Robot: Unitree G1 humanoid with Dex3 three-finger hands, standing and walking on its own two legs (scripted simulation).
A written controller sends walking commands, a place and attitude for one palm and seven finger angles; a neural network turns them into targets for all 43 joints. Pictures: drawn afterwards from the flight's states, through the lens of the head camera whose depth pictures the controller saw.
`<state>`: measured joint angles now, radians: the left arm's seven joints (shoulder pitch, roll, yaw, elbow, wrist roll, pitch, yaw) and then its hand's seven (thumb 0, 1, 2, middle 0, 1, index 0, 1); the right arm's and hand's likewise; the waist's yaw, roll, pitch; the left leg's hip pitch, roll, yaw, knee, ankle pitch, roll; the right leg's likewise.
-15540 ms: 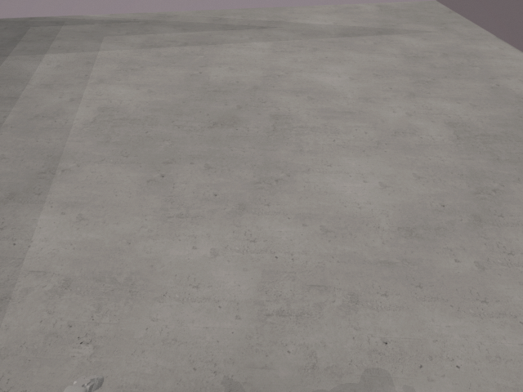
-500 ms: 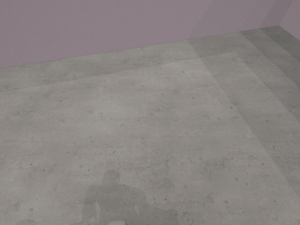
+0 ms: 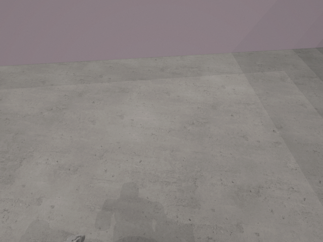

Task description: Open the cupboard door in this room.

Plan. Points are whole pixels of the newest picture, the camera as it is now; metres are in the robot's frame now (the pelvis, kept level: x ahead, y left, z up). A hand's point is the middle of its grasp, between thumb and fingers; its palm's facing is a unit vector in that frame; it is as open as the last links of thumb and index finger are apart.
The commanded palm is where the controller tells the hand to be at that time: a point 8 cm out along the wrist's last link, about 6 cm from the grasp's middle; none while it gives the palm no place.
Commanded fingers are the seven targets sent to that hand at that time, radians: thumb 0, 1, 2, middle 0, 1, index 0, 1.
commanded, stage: turn or walk to find it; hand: left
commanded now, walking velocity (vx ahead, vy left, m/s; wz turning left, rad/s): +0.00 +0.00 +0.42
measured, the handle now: out of the picture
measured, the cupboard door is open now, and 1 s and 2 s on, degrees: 0 0 0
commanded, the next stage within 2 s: none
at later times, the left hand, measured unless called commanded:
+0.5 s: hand out of the picture -0.06 +0.20 -0.18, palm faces +0.28 -0.93 -0.24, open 7.4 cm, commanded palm none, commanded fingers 0.00 0.90 0.90 -0.20 -0.30 -0.20 -0.30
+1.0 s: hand out of the picture -0.05 +0.20 -0.16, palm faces +0.42 -0.86 -0.28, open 7.4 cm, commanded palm none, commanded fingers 0.00 0.90 0.90 -0.20 -0.30 -0.20 -0.30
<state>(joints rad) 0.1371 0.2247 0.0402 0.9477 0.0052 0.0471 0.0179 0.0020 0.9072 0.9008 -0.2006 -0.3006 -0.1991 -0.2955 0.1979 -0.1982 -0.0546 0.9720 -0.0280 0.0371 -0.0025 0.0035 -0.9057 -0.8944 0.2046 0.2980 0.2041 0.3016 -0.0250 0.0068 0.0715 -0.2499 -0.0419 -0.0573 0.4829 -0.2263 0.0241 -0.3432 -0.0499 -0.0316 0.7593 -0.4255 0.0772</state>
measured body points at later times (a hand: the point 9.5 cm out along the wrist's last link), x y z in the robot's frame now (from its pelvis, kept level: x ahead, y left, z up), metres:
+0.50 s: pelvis -0.04 -0.01 -0.01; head -0.01 +0.01 +0.44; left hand -0.07 +0.24 -0.16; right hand +0.09 -0.25 -0.15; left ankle -0.09 +0.11 -0.73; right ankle +0.00 -0.13 -0.74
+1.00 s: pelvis -0.06 -0.03 -0.01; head -0.02 -0.03 +0.44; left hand -0.08 +0.25 -0.13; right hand +0.09 -0.23 -0.17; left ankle -0.09 +0.11 -0.73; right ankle -0.02 -0.12 -0.74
